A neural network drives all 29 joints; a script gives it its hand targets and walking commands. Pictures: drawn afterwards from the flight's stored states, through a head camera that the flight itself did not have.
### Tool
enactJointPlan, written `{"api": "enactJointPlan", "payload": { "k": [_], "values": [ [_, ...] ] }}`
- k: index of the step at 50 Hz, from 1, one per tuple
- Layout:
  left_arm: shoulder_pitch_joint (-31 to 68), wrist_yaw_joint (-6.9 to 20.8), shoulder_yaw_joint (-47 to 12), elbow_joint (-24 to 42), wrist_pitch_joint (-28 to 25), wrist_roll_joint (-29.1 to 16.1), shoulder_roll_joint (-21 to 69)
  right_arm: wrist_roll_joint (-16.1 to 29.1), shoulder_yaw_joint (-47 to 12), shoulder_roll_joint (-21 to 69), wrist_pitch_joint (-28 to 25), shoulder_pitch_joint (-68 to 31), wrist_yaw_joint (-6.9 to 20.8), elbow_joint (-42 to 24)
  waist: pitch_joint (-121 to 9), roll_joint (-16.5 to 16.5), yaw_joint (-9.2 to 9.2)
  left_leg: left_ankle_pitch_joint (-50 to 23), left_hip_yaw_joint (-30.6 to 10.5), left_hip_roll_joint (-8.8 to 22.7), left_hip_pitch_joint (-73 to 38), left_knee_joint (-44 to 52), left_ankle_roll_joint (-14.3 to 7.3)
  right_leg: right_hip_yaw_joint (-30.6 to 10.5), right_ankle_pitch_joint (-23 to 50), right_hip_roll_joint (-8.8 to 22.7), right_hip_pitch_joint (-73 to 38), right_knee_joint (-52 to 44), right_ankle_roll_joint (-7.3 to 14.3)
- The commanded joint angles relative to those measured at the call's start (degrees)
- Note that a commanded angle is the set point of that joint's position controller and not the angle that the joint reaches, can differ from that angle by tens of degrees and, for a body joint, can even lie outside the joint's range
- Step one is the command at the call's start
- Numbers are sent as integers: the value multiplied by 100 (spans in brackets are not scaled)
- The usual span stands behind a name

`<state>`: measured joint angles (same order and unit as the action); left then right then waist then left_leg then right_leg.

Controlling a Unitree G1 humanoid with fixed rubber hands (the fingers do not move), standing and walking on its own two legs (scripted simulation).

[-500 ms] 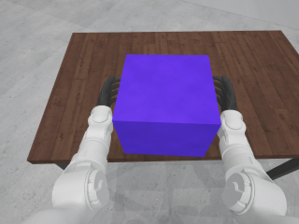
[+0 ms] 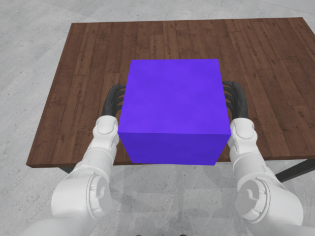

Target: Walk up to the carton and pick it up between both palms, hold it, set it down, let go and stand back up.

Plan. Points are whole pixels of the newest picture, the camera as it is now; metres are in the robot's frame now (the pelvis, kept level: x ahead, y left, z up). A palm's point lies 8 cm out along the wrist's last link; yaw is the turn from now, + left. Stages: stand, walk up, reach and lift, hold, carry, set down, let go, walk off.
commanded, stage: set down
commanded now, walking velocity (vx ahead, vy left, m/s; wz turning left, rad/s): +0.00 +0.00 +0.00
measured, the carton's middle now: (173, 113) +0.44 -0.03 -0.02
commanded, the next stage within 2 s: none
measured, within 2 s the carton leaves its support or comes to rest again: rests again in 0.30 s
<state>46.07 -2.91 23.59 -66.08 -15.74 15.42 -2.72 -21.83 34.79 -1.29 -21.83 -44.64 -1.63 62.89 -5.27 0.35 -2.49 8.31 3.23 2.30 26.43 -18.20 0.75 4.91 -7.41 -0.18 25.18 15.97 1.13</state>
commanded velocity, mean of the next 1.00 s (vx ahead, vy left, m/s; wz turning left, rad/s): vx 0.00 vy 0.00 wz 0.00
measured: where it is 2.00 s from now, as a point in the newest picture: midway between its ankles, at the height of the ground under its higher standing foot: outside the picture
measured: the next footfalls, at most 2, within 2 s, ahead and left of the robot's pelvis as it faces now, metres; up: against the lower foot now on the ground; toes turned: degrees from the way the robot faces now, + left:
none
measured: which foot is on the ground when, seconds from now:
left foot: down 0.00-1.00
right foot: down 0.00-1.00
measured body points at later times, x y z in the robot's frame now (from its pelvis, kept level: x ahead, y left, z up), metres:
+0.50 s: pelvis -0.01 +0.00 +0.00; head +0.10 +0.00 +0.44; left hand +0.44 +0.14 +0.01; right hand +0.42 -0.20 +0.02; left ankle -0.02 +0.12 -0.75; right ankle -0.02 -0.10 -0.75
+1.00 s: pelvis +0.00 +0.00 +0.00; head +0.11 +0.00 +0.43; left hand +0.44 +0.14 +0.01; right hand +0.41 -0.20 +0.01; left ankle -0.02 +0.12 -0.75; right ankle -0.02 -0.10 -0.75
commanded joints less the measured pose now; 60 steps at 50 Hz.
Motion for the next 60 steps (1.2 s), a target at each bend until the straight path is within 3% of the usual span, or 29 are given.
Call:
{"api": "enactJointPlan", "payload": {
  "k": [1,7,17,46,53,60],
  "values": [
    [3523,449,-1181,494,-532,237,2878,-523,-1555,2977,-258,-2635,845,207,-3881,81,-24,-2044,142,-55,-1320,-254,155,98,3032,54,-1862,578,-246],
    [3473,487,-986,242,-614,324,2783,-649,-1414,2945,-267,-2591,842,364,-3706,-76,-49,-1664,154,-79,-1087,-148,84,68,2874,83,-1906,555,-287],
    [3390,454,-807,153,-630,464,2713,-753,-1171,2854,-245,-2501,875,405,-3504,-63,-79,-1565,161,-56,-1215,-134,90,100,2391,67,-1555,423,-228],
    [2684,454,-583,69,-612,773,2627,-896,-1021,2704,-292,-2194,908,146,-3134,-132,-31,-1640,103,-46,-1229,-183,50,100,2221,58,-1360,372,-245],
    [2623,499,-444,-19,-593,856,2561,-985,-945,2757,-234,-2140,879,124,-2968,-209,-59,-1259,101,-71,-992,-79,-23,80,2146,102,-1483,409,-313],
    [2527,506,-405,23,-568,890,2495,-945,-887,2689,-191,-2045,893,84,-2928,-89,-43,-1377,99,-70,-1029,-148,-6,68,2169,106,-1398,426,-286]
  ]
}}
